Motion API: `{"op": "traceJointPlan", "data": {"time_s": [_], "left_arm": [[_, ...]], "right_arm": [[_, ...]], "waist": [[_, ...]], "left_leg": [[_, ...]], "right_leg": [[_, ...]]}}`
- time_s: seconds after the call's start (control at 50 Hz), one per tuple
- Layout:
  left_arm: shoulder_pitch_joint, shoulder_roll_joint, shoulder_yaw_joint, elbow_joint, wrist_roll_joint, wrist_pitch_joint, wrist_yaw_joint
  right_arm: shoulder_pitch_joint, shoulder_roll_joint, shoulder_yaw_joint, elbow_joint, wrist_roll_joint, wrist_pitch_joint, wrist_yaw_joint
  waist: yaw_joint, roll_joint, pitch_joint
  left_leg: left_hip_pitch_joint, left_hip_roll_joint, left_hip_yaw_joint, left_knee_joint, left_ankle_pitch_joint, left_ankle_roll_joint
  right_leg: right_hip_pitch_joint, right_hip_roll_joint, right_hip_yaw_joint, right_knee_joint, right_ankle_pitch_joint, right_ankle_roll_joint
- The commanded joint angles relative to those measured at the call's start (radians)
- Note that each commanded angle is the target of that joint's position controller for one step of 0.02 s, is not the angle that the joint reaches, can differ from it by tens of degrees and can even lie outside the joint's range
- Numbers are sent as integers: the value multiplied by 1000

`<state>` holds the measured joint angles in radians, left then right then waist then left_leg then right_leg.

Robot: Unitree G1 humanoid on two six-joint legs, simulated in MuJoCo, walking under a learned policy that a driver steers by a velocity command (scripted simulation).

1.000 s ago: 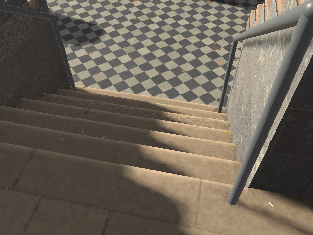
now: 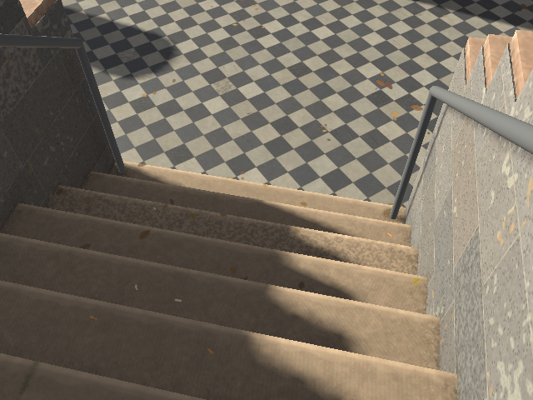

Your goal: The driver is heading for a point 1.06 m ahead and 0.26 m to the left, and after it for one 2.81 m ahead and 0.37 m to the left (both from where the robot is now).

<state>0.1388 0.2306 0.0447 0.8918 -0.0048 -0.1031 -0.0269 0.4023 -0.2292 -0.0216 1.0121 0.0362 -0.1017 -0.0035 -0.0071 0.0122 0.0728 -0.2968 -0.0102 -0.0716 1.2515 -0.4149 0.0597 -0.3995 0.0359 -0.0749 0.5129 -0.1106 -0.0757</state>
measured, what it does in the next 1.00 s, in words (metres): goes down: left foot, then right foot 0.19 m lower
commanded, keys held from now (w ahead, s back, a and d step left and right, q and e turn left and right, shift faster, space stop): w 1.00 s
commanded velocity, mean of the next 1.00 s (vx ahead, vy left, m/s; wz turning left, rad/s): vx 0.50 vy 0.00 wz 0.00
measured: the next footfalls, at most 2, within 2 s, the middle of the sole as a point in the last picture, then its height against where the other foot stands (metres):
left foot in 0.38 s outside the picture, level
right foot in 0.96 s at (297, 376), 0.19 m lower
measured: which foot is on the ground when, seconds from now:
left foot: up 0.00-0.36, down 0.38-0.96, up 0.98-1.00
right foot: down 0.00-0.42, up 0.44-0.94, down 0.96-1.00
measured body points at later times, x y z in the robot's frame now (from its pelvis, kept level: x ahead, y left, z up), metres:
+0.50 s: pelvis +0.26 +0.06 +0.00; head +0.27 +0.08 +0.45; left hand +0.29 +0.32 -0.16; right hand +0.33 -0.20 -0.12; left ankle +0.31 +0.16 -0.73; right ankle +0.15 -0.09 -0.63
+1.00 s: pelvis +0.49 +0.02 -0.17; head +0.49 +0.01 +0.28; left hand +0.62 +0.26 -0.28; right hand +0.45 -0.24 -0.31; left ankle +0.34 +0.17 -0.66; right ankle +0.53 -0.05 -0.91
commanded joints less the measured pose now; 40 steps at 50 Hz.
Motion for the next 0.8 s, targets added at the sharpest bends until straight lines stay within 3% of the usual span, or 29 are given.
{"op": "traceJointPlan", "data": {"time_s": [0.02, 0.06, 0.08, 0.1, 0.12, 0.18, 0.22, 0.24, 0.28, 0.3, 0.34, 0.36, 0.38, 0.4, 0.42, 0.44, 0.46, 0.48, 0.5, 0.52, 0.54, 0.6, 0.62, 0.64, 0.66, 0.68, 0.7, 0.74, 0.8], "left_arm": [[89, 67, 3, 0, 30, -12, -4], [114, 65, -1, 28, 33, -15, -2], [127, 75, -1, 41, 32, -12, 5], [134, 109, 8, 50, 23, -10, 12], [156, 129, 12, 56, 18, -6, 22], [206, 133, 9, 75, 2, 8, 38], [219, 162, 13, 85, -3, 13, 40], [226, 171, 18, 93, 6, 15, 35], [215, 174, 23, 95, 2, 20, 30], [248, 170, 28, 116, 10, 15, 27], [226, 127, 23, 110, -1, 24, 18], [233, 121, 18, 108, -16, 43, 19], [263, 118, 18, 123, -21, 56, 24], [224, 116, 13, 120, -16, 56, 26], [283, 82, 3, 105, -13, 50, 33], [310, 36, -7, 87, -28, 30, 30], [247, 160, 34, 56, -66, 15, 40], [191, 179, 45, 34, -75, 23, 47], [192, 149, 46, 27, -64, 37, 49], [198, 136, 52, 26, -39, 51, 50], [194, 114, 49, 14, -28, 64, 44], [190, 61, 47, 7, 3, 81, 33], [191, 65, 51, 8, 5, 79, 26], [158, 93, 62, -14, -5, 76, 22], [80, 103, 64, -43, -17, 64, 12], [34, 106, 63, -66, -10, 56, 3], [-28, 101, 56, -100, 13, 51, -6], [-27, 40, 39, -99, 43, 51, -30], [-5, 22, 24, -104, 17, 68, -35]], "right_arm": [[52, -107, -41, -68, -7, -2, -20], [92, -56, -41, -60, -12, 35, -28], [59, -60, -44, -75, -14, 47, -31], [-8, -72, -47, -100, -12, 47, -36], [-74, -78, -48, -125, -24, 43, -37], [-189, -64, -39, -170, -30, 38, -20], [-280, -78, -38, -212, -35, 31, -6], [-269, -73, -38, -206, -32, 33, -5], [-256, -85, -36, -214, -32, 37, -4], [-189, -108, -46, -193, -35, 34, 7], [-173, -132, -53, -205, -48, 25, 32], [-223, -108, -46, -224, -33, 16, 36], [-142, -98, -52, -198, -25, 11, 37], [91, -177, -89, -112, -26, -10, 55], [155, -294, -117, -107, -32, -15, 57], [153, -260, -101, -106, -16, -11, 75], [119, -169, -75, -100, -12, -8, 76], [40, -144, -65, -135, -24, 4, 71], [-19, -110, -52, -158, -25, 14, 71], [-60, -86, -44, -175, -32, 17, 59], [-104, -69, -36, -189, -33, 16, 45], [33, -95, -42, -132, -52, 13, 11], [52, -112, -45, -121, -65, 8, 5], [62, -127, -45, -133, -60, -3, 7], [76, -111, -44, -120, -43, -13, -6], [103, -103, -40, -114, -36, -16, -13], [77, -102, -37, -129, -28, -14, -37], [83, -91, -30, -119, -29, -4, -60], [89, -115, -38, -140, -26, 9, -51]], "waist": [[-3, -36, -118], [-25, -62, -79], [-30, -70, -51], [-23, -59, -20], [-9, -58, -6], [18, -70, -8], [35, -47, 3], [32, -53, -23], [24, -63, -7], [3, -90, -30], [-8, -87, -22], [5, -80, 4], [-32, -80, -31], [-128, -73, -137], [-111, 167, -232], [-72, 341, -238], [-49, 204, -122], [-25, 132, -67], [-1, 76, -39], [19, 63, -49], [49, 65, -49], [38, 24, -100], [33, 36, -108], [36, -3, -87], [15, 45, -76], [-4, 64, -70], [-8, 65, -48], [-13, 55, -65], [-20, 37, -32]], "left_leg": [[-263, 123, -45, 43, 124, 13], [-208, 134, -26, -37, 102, -7], [-216, 138, -14, -89, 119, -18], [-259, 145, 2, -151, 159, -30], [-304, 156, 2, -223, 230, -38], [-320, 149, 22, -433, 436, -42], [-286, 123, 34, -532, 522, -41], [-204, 107, 43, -515, 539, -52], [-178, 96, 44, -541, 476, -48], [-199, 123, -5, -427, 504, -27], [-287, 140, -11, -440, 365, 20], [-247, 83, 83, -596, 156, 24], [-63, 27, 148, -668, 196, 38], [178, 54, 94, -654, 378, 78], [347, 260, -207, -794, 328, 199], [429, 353, -558, -956, 222, 299], [310, 363, -598, -1023, 56, 272], [233, 353, -480, -1000, 77, 245], [169, 311, -352, -985, 107, 226], [108, 276, -281, -982, 128, 199], [48, 242, -213, -967, 205, 166], [28, 214, -130, -939, 384, 193], [46, 241, -157, -891, 439, 201], [71, 213, -126, -875, 410, 176], [149, 225, -146, -831, 315, 141], [182, 232, -163, -798, 299, 137], [49, 171, -71, -767, 206, 117], [-167, 117, -5, -684, 110, 112], [-296, 122, -31, -571, -9, 125]], "right_leg": [[267, -274, 353, -303, 101, -176], [161, -258, 271, -333, 185, -194], [124, -249, 239, -348, 177, -191], [115, -242, 228, -367, 116, -187], [129, -246, 232, -375, 85, -186], [176, -220, 198, -361, 61, -152], [172, -205, 169, -352, 101, -133], [146, -197, 140, -326, 150, -138], [151, -199, 126, -289, 199, -141], [218, -278, 164, -225, 269, -157], [335, -324, 183, -141, 363, -157], [329, -268, 146, -118, 340, -132], [286, -244, 144, 0, 387, -120], [219, -215, 121, 254, 470, -100], [18, -72, 56, 657, 107, -27], [-274, 67, 144, 846, -431, -36], [-353, 26, 257, 911, -383, -56], [-377, -10, 245, 937, -305, -63], [-377, -55, 236, 882, -238, -51], [-327, -87, 248, 804, -183, -42], [-278, -107, 240, 738, -154, -34], [-235, -99, 145, 637, -29, -2], [-269, -105, 170, 661, 37, -7], [-330, -114, 200, 558, 126, -19], [-410, -134, 254, 454, 196, -30], [-462, -138, 255, 389, 261, -34], [-364, -116, 200, 216, 441, -19], [-126, -68, 123, 164, 678, -11], [-40, -35, 82, 184, 634, -6]]}}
